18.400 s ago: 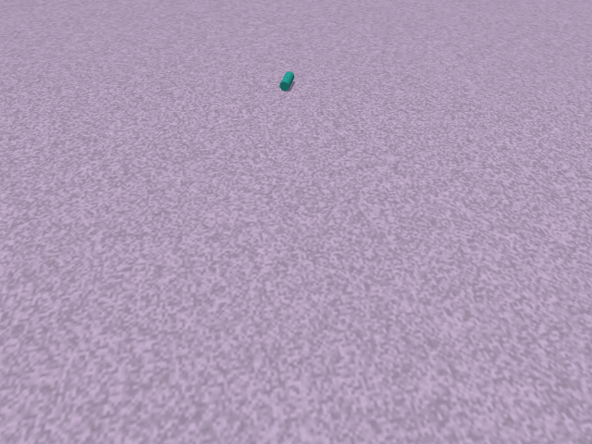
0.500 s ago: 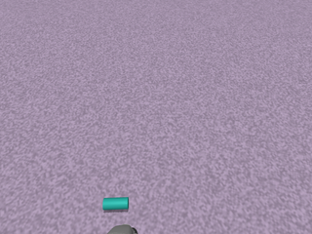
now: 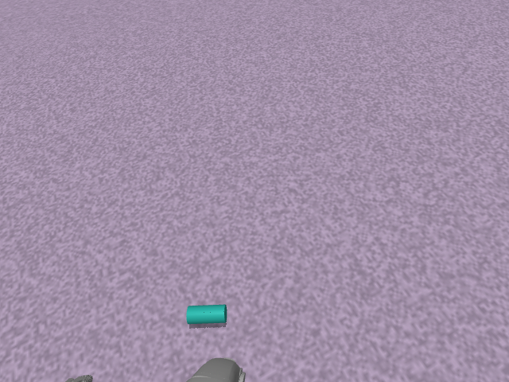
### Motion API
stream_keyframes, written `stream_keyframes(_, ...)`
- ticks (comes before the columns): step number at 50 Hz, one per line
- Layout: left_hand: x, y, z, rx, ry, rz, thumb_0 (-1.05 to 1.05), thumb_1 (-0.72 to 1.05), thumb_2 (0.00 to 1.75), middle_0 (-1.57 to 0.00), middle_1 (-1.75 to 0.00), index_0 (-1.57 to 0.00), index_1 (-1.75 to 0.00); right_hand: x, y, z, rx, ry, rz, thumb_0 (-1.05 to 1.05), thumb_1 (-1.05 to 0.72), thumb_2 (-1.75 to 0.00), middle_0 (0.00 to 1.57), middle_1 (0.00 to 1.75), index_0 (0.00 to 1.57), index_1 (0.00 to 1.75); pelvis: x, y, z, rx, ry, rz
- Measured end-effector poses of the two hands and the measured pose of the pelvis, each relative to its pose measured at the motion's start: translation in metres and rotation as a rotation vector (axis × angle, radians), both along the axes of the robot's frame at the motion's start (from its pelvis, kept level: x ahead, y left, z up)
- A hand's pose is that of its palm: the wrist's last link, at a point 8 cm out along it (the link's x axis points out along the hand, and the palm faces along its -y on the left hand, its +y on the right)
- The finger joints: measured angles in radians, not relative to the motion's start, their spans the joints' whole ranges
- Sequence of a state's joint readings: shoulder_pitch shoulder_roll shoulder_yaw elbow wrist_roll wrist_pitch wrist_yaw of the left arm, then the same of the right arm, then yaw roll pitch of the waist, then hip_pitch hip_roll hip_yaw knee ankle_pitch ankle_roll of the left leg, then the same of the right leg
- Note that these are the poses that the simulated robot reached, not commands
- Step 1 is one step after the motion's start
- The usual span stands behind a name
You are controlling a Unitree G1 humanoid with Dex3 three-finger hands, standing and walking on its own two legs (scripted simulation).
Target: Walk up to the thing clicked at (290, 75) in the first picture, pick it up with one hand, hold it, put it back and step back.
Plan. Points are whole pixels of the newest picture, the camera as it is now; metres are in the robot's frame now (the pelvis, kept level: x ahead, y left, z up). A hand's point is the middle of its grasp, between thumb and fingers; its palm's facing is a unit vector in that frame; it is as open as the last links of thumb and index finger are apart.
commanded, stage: walk up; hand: left
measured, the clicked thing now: (207, 314) +0.40 +0.25 -0.73
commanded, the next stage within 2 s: stand in 0.98 s
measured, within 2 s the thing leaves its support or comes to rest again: neither
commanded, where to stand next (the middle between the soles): +0.07 +0.05 m, yaw -3 degrees
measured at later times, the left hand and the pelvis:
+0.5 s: hand out of the picture +0.07 +0.31 -0.16, palm faces +0.00 -0.94 -0.33, open 7.4 cm; pelvis +0.02 +0.05 +0.00, yaw +0 degrees
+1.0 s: hand out of the picture +0.12 +0.28 -0.14, palm faces -0.08 -0.94 -0.34, open 7.4 cm; pelvis +0.01 +0.03 +0.01, yaw -2 degrees
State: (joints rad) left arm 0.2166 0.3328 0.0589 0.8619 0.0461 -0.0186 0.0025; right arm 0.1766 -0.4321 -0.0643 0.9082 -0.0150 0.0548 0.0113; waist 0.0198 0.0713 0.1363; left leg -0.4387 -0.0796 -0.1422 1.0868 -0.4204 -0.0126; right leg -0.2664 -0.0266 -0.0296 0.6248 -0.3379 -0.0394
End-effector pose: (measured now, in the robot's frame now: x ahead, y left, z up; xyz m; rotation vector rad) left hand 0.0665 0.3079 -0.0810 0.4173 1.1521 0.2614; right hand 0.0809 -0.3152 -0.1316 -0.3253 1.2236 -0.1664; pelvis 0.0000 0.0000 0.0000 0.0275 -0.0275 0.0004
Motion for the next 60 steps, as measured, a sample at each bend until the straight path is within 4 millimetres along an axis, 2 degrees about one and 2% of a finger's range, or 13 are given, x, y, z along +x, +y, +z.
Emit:
stream_keyframes(2,-0.011,0.005,0.006,-0.007,-0.027,0.021,0.01,0.9,0.89,-0.21,-0.3,-0.2,-0.3,-0.012,0.001,0.004,0.001,0.052,0.023,0.01,-0.91,-0.9,0.2,0.3,0.2,0.3,0.003,0.002,0.004,0.001,-0.004,0.021)
stream_keyframes(5,-0.033,0.019,0.01,-0.016,-0.016,0.053,0.01,0.9,0.89,-0.21,-0.3,-0.2,-0.3,-0.015,0.006,0.014,-0.007,0.076,0.054,0.01,-0.91,-0.9,0.2,0.3,0.21,0.3,0.007,0.009,0.008,-0.002,-0.012,0.04)
stream_keyframes(9,-0.059,0.043,0.001,-0.029,0.056,0.088,0.01,0.89,0.89,-0.21,-0.3,-0.2,-0.3,0.002,0.019,0.028,-0.032,0.021,0.083,0.01,-0.9,-0.9,0.2,0.3,0.21,0.3,0.013,0.024,0.008,-0.014,-0.017,0.049)
stream_keyframes(12,-0.065,0.061,-0.018,-0.042,0.104,0.111,0.01,0.9,0.89,-0.21,-0.3,-0.2,-0.3,0.02,0.032,0.033,-0.076,-0.053,0.084,0.01,-0.9,-0.9,0.2,0.3,0.21,0.3,0.018,0.039,-0.001,-0.014,-0.026,0.043)
stream_keyframes(15,-0.057,0.065,-0.032,-0.072,0.129,0.121,0.01,0.9,0.89,-0.21,-0.3,-0.2,-0.3,0.034,0.05,0.04,-0.083,-0.11,0.084,0.01,-0.9,-0.9,0.2,0.3,0.21,0.3,0.021,0.046,-0.001,-0.014,-0.028,0.035)
stream_keyframes(20,-0.029,0.057,-0.042,-0.124,0.103,0.087,0.01,0.9,0.89,-0.21,-0.3,-0.2,-0.3,0.057,0.072,0.049,-0.062,-0.179,0.1,0.01,-0.9,-0.9,0.21,0.3,0.21,0.3,0.024,0.051,0.002,-0.026,-0.029,0.017)
stream_keyframes(24,-0.008,0.05,-0.043,-0.131,0.075,0.053,0.01,0.9,0.89,-0.21,-0.3,-0.2,-0.3,0.071,0.075,0.047,-0.046,-0.212,0.094,0.01,-0.9,-0.9,0.21,0.3,0.21,0.3,0.023,0.05,0.0,-0.037,-0.032,0.002)
stream_keyframes(28,0.006,0.044,-0.041,-0.105,0.049,0.03,0.01,0.9,0.89,-0.21,-0.3,-0.2,-0.3,0.076,0.068,0.036,-0.031,-0.211,0.066,0.01,-0.9,-0.9,0.21,0.3,0.21,0.3,0.019,0.043,-0.004,-0.045,-0.034,-0.004)
stream_keyframes(32,0.017,0.04,-0.034,-0.098,0.04,0.005,0.01,0.9,0.89,-0.21,-0.3,-0.2,-0.3,0.064,0.06,0.03,-0.021,-0.174,0.032,0.01,-0.9,-0.9,0.21,0.3,0.21,0.3,0.016,0.04,-0.002,-0.033,-0.028,-0.005)
stream_keyframes(39,0.036,0.034,-0.025,-0.09,0.018,-0.029,0.01,0.9,0.89,-0.21,-0.3,-0.2,-0.3,0.025,0.046,0.023,-0.023,-0.074,-0.013,0.01,-0.9,-0.9,0.21,0.3,0.21,0.3,0.01,0.035,0.003,-0.026,-0.021,-0.016)
stream_keyframes(49,0.046,0.02,-0.024,-0.114,0.035,-0.054,0.01,0.9,0.89,-0.21,-0.3,-0.2,-0.3,-0.023,0.034,0.023,-0.03,0.031,-0.078,0.01,-0.9,-0.9,0.2,0.3,0.21,0.3,0.006,0.032,0.009,-0.023,-0.014,-0.028)
stream_keyframes(54,0.048,0.013,-0.023,-0.133,0.046,-0.067,0.01,0.9,0.89,-0.21,-0.3,-0.2,-0.3,-0.032,0.038,0.026,-0.022,0.056,-0.094,0.01,-0.9,-0.9,0.2,0.3,0.21,0.3,0.012,0.032,0.014,-0.026,-0.014,-0.023)
stream_keyframes(60,0.052,0.013,-0.022,-0.141,0.04,-0.06,0.01,0.9,0.89,-0.21,-0.3,-0.2,-0.3,-0.024,0.046,0.028,-0.008,0.043,-0.092,0.01,-0.9,-0.9,0.2,0.3,0.21,0.3,0.021,0.034,0.017,-0.026,-0.014,-0.021)
